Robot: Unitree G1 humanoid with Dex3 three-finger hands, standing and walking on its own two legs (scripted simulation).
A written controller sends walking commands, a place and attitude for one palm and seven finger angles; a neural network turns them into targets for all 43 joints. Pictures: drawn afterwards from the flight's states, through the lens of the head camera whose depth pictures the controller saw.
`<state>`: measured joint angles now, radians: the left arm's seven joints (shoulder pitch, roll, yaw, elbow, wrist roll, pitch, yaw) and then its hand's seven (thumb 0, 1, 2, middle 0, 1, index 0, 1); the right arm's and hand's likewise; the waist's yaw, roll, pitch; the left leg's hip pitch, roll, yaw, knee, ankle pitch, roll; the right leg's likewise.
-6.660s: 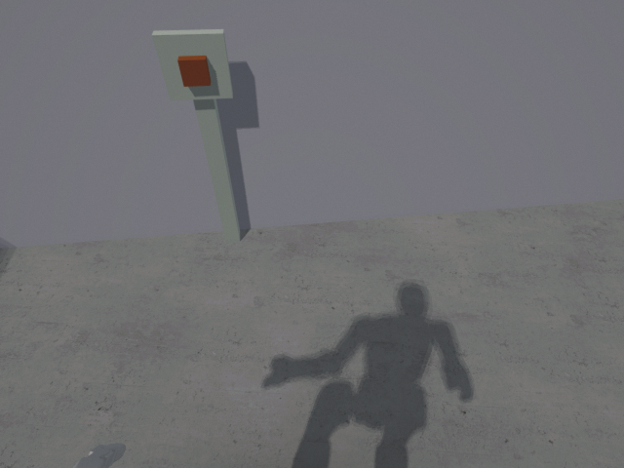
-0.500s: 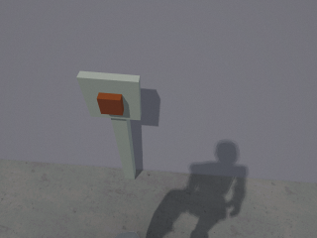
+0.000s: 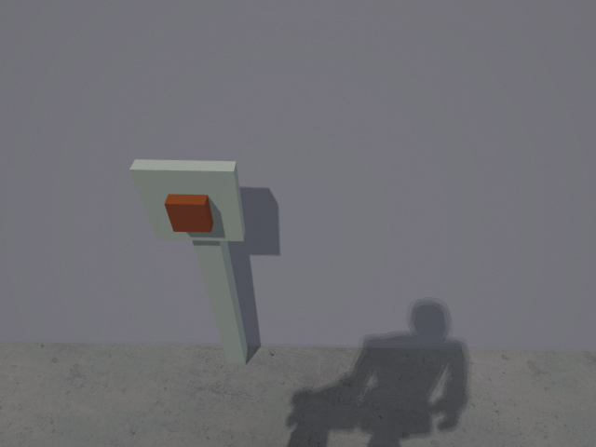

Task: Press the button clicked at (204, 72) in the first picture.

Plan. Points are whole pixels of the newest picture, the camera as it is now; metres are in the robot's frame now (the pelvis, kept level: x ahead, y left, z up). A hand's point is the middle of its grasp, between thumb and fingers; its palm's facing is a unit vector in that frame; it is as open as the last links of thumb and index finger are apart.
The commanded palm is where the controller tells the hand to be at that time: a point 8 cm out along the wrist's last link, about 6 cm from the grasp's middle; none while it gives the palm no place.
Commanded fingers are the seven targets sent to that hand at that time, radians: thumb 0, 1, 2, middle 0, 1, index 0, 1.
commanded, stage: come to a stop and stand still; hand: left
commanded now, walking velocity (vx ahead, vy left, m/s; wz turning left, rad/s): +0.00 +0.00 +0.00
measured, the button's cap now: (190, 212) +0.51 +0.23 +0.01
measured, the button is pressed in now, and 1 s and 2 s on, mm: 0 0 0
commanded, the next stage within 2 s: look again from close up in 0.38 s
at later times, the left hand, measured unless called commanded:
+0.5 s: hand out of the picture -0.03 +0.19 -0.17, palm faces +0.03 -0.98 -0.19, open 7.4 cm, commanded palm none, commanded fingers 0.00 0.90 0.90 -0.20 -0.30 -0.20 -0.30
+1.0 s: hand out of the picture +0.00 +0.18 -0.16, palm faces +0.00 -0.99 -0.17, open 7.4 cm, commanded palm none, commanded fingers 0.00 0.90 0.90 -0.20 -0.30 -0.20 -0.30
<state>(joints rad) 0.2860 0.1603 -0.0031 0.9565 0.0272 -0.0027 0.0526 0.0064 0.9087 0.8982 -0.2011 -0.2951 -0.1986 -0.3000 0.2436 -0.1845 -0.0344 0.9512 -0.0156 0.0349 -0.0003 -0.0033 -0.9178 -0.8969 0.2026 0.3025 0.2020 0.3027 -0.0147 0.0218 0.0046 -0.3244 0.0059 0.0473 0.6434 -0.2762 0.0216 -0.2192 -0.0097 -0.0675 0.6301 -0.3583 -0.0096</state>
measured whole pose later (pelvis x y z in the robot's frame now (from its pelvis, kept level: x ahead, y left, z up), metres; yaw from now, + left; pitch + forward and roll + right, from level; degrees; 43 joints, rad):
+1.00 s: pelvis +0.01 +0.01 +0.02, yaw -1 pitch -1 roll +0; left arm 0.33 0.16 -0.02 1.08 0.02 -0.01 0.04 0.01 0.91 0.90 -0.20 -0.30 -0.20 -0.30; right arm 0.26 -0.16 0.01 1.09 -0.01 -0.01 -0.02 0.00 -0.92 -0.90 0.20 0.30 0.20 0.30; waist 0.01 -0.02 0.01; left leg -0.26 -0.02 0.07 0.44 -0.18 0.06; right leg -0.17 -0.03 -0.05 0.44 -0.27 0.02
